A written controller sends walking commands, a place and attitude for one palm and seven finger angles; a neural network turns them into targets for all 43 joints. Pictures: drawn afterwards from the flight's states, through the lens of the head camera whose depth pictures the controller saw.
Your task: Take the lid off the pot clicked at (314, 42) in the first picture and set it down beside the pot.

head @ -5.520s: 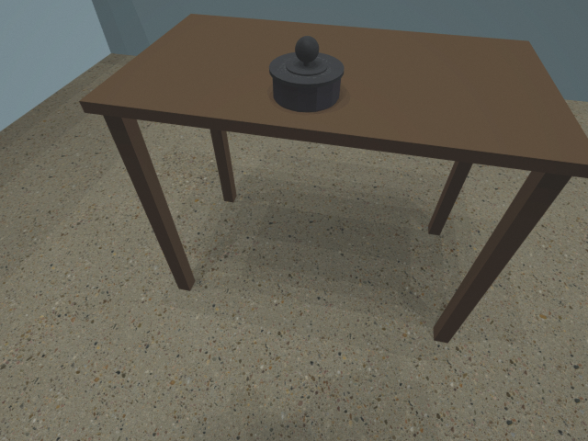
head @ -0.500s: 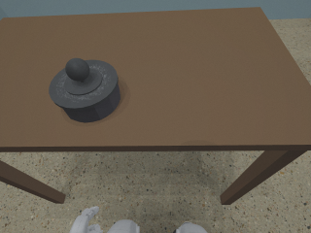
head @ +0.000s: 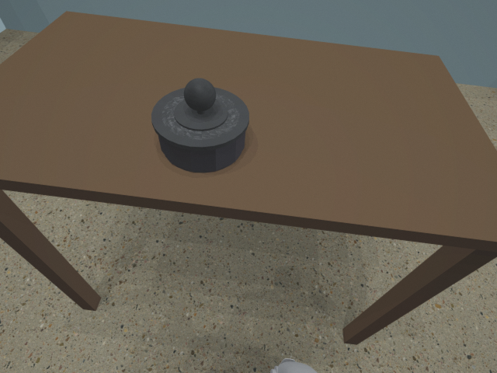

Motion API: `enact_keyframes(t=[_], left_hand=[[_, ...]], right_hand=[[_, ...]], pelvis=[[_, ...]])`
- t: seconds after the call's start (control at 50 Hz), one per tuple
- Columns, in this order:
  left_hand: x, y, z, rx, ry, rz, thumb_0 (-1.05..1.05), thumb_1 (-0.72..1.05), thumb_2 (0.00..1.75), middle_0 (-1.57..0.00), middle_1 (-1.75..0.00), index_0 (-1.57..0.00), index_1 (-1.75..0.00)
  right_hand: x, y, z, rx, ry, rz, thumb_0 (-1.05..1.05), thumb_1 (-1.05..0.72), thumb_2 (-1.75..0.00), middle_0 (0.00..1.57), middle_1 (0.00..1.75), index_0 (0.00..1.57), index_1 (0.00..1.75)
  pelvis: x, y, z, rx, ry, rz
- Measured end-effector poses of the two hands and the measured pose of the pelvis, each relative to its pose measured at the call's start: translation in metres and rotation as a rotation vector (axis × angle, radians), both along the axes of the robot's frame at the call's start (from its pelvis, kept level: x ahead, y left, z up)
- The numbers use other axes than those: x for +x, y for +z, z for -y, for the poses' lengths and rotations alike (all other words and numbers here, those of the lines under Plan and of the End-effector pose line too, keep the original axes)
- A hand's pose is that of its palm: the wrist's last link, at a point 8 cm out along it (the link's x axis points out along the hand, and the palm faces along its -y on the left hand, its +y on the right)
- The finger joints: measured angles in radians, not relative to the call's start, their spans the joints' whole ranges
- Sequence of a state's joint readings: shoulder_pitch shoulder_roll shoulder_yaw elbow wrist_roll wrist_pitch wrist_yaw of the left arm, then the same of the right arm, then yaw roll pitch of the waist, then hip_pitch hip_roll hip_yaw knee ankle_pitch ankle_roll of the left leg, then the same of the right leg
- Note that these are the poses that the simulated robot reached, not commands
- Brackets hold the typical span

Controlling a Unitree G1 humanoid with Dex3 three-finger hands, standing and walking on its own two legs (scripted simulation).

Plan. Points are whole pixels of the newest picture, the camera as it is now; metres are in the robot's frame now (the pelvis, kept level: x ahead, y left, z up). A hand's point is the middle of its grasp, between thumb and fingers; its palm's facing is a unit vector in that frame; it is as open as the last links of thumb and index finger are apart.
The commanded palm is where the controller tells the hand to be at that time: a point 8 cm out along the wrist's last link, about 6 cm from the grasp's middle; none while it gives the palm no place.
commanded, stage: come to a stop and stand still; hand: left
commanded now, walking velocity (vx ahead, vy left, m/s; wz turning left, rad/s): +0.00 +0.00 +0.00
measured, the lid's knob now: (200, 94) +0.49 +0.14 +0.18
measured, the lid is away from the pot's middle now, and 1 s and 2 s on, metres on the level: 0.00 0.00 0.00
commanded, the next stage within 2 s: look again from close up in 1.00 s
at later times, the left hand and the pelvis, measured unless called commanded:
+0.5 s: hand out of the picture +0.01 +0.17 -0.17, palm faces +0.01 -0.98 -0.20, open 7.3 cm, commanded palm none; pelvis -0.04 -0.01 +0.00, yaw -2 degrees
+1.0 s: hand out of the picture -0.03 +0.18 -0.17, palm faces +0.00 -0.98 -0.19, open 7.4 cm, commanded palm none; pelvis -0.04 +0.01 +0.01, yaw -2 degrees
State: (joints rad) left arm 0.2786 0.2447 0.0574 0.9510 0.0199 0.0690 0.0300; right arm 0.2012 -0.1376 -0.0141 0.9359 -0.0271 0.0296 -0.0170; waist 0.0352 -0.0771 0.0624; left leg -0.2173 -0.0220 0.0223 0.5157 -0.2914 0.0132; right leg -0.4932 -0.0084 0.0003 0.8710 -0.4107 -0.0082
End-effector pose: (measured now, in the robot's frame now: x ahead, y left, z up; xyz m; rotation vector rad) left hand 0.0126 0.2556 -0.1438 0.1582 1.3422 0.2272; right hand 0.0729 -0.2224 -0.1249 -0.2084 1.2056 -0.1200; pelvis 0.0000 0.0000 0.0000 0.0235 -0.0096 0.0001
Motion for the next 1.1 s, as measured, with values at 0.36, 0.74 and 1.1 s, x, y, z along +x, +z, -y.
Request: enact_keyframes(t=[0.36, 0.74, 1.1], left_hand=[[-0.01, 0.014, 0.036, -0.005, -0.087, 0.041, 0.01, 0.92, 0.9, -0.2, -0.3, -0.2, -0.3], [-0.036, 0.007, 0.024, -0.047, -0.074, -0.003, 0.01, 0.91, 0.9, -0.2, -0.3, -0.2, -0.3], [-0.047, 0.004, 0.025, -0.065, -0.061, -0.039, 0.01, 0.91, 0.9, -0.2, -0.3, -0.2, -0.3]], right_hand=[[-0.103, -0.021, 0.015, 0.047, -0.139, -0.153, 0.0, -0.92, -0.9, 0.2, 0.3, 0.2, 0.3], [-0.139, -0.013, -0.008, 0.043, -0.131, -0.202, 0.0, -0.91, -0.9, 0.19, 0.3, 0.2, 0.3], [-0.114, -0.012, -0.011, 0.027, -0.125, -0.152, 0.0, -0.92, -0.9, 0.2, 0.3, 0.2, 0.3]], pelvis=[[-0.032, 0.004, 0.011, 0.001, -0.027, 0.003], [-0.049, 0.007, -0.003, -0.022, -0.034, 0.005], [-0.042, 0.007, -0.011, -0.018, -0.041, 0.002]])
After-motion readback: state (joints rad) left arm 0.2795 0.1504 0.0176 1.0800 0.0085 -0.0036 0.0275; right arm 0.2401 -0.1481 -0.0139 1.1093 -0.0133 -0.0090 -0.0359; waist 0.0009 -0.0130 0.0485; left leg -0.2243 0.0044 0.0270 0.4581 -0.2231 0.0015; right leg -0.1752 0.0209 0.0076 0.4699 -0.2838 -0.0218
